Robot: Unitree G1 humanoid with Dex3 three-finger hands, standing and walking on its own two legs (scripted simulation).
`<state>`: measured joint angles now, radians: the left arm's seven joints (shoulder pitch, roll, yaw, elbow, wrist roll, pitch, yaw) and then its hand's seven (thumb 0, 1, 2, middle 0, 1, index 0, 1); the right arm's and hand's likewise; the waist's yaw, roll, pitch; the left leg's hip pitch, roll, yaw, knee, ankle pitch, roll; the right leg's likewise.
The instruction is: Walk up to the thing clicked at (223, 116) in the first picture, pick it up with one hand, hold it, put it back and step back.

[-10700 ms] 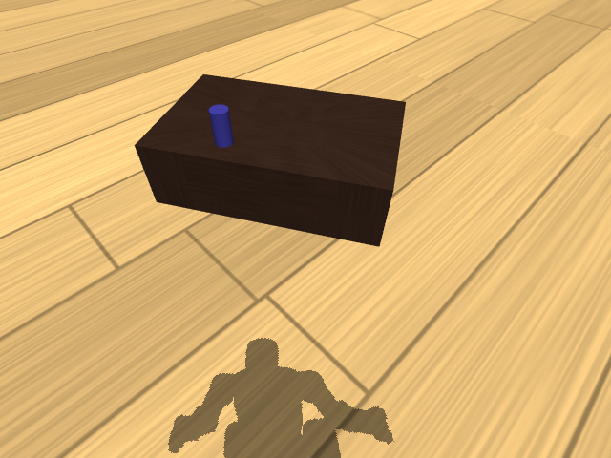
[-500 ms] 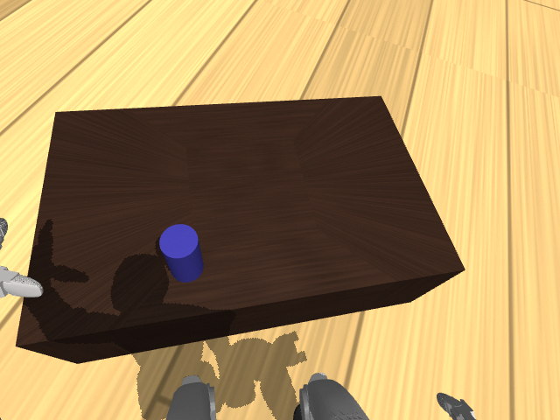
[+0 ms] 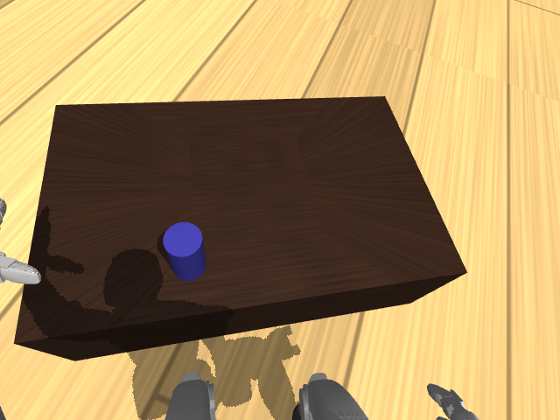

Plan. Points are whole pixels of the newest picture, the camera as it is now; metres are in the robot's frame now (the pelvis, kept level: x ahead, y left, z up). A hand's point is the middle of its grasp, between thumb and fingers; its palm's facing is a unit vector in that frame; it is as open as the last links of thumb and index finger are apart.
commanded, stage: go down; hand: left
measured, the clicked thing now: (186, 253) +0.47 +0.14 -0.29
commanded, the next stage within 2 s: none
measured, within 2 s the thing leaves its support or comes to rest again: neither
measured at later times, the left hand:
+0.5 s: hand (12, 218) +0.41 +0.34 +0.00, palm faces +0.10 -0.99 -0.08, open 17.2 cm
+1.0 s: hand (6, 206) +0.42 +0.34 +0.01, palm faces +0.09 -0.99 -0.06, open 17.2 cm
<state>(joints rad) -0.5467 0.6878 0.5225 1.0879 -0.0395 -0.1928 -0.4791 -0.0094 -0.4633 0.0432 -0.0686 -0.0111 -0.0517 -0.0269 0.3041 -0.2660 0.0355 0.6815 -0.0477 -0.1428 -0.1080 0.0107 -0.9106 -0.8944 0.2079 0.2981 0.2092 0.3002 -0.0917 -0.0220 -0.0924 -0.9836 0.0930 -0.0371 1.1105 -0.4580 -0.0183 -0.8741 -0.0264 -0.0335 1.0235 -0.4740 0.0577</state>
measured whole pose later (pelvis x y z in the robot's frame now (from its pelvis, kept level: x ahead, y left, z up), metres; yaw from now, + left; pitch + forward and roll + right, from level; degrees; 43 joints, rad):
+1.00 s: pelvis -0.01 +0.00 -0.02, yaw +0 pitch +22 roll -5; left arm -0.69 0.79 0.58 1.14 -0.06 -0.22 -0.54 -0.01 -0.45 0.06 -0.06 -0.02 -0.04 -0.04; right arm 0.32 -0.28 0.07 0.66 -0.05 -0.13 -0.09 0.01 -0.91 -0.89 0.21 0.30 0.21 0.30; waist -0.13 -0.01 -0.09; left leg -1.11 0.09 -0.06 1.20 -0.48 -0.02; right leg -0.99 -0.02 -0.05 1.11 -0.50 0.06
